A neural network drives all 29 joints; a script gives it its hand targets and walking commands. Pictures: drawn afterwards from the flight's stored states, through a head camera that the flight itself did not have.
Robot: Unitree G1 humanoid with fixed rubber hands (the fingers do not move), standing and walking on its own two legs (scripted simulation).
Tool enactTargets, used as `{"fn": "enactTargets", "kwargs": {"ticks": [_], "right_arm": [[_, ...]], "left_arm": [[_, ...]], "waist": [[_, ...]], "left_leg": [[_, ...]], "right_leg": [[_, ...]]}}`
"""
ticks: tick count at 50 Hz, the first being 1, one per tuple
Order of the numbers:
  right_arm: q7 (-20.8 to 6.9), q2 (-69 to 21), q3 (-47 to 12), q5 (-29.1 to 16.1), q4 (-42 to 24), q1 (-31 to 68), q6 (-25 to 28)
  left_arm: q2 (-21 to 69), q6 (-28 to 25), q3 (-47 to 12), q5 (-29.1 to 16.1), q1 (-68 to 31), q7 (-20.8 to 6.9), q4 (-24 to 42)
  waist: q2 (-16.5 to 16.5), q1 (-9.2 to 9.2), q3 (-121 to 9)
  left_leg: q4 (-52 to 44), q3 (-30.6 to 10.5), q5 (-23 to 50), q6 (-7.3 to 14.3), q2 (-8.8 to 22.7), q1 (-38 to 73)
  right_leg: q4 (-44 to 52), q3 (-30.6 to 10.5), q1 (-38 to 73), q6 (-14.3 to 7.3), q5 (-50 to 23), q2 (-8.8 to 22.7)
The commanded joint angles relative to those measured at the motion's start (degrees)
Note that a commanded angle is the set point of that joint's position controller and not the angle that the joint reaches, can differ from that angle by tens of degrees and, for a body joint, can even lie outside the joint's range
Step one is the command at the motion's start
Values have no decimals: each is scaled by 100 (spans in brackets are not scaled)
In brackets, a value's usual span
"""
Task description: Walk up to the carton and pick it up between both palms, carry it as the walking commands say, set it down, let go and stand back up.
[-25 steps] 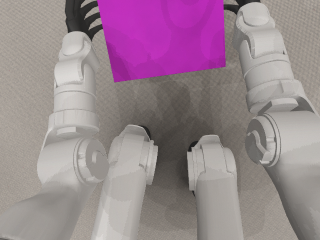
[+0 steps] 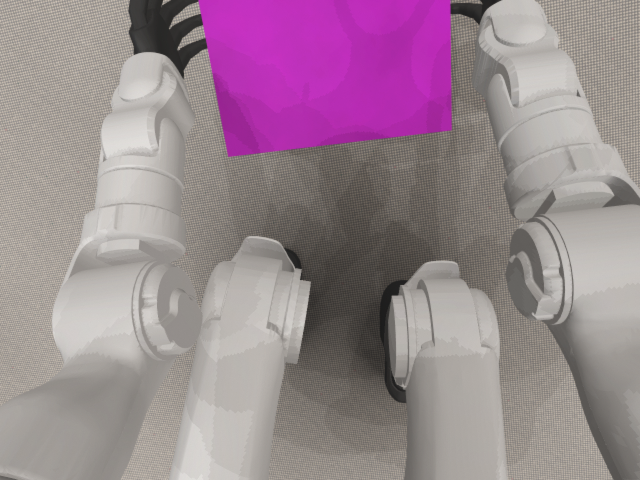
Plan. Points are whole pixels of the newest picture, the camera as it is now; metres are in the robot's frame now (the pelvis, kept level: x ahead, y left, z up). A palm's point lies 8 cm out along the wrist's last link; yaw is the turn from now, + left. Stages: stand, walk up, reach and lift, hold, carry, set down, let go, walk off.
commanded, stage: set down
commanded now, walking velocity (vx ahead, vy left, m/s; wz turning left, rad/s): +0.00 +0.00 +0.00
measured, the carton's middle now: (327, 42) +0.54 +0.06 -0.26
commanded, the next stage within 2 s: none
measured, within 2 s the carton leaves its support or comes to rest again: rests again in 1.00 s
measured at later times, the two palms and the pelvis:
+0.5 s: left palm (160, 60) +0.49 +0.22 -0.17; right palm (491, 25) +0.55 -0.10 -0.19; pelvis -0.01 +0.00 -0.01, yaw +0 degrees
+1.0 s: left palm (158, 59) +0.49 +0.23 -0.18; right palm (486, 24) +0.55 -0.10 -0.19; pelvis -0.01 +0.01 -0.01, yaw +0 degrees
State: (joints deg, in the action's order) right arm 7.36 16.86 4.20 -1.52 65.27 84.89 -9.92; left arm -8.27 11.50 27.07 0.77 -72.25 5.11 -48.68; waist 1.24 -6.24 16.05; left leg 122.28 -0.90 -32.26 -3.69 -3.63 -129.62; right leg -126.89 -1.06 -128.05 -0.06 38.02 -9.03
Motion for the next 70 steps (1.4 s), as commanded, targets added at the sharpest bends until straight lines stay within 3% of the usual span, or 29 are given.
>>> {"fn": "enactTargets", "kwargs": {"ticks": [1,9,53,61,70], "right_arm": [[-1475,-5132,-1230,-375,-911,2701,202],[-1572,-4897,-1051,-302,-772,2781,179],[-1726,-4147,-855,8,-469,2238,240],[-1694,-4033,-832,65,-515,2192,256],[-1444,-2945,-695,49,-427,2201,375]], "left_arm": [[4348,-144,-2198,-458,-3749,-1479,481],[4203,-128,-1884,-312,-3711,-1508,234],[3931,-355,-1765,-635,-3450,-1553,-451],[3802,-434,-1806,-746,-3487,-1492,-478],[2817,-606,-1582,-762,-3256,-1168,-664]], "waist": [[596,-261,-5960],[627,-325,-5444],[512,88,-4271],[500,158,-4350],[500,96,-4497]], "left_leg": [[-450,508,2565,205,-223,3001],[-456,490,2213,259,-194,2736],[-204,303,2069,278,-177,2259],[-136,294,2181,252,-189,2348],[-147,302,2195,183,-150,2513]], "right_leg": [[1188,30,2297,-120,-2387,16],[1204,-20,2052,-133,-2048,58],[900,-160,1792,-215,-1944,246],[827,-137,1881,-205,-2017,273],[792,-105,2077,-160,-1959,367]]}}
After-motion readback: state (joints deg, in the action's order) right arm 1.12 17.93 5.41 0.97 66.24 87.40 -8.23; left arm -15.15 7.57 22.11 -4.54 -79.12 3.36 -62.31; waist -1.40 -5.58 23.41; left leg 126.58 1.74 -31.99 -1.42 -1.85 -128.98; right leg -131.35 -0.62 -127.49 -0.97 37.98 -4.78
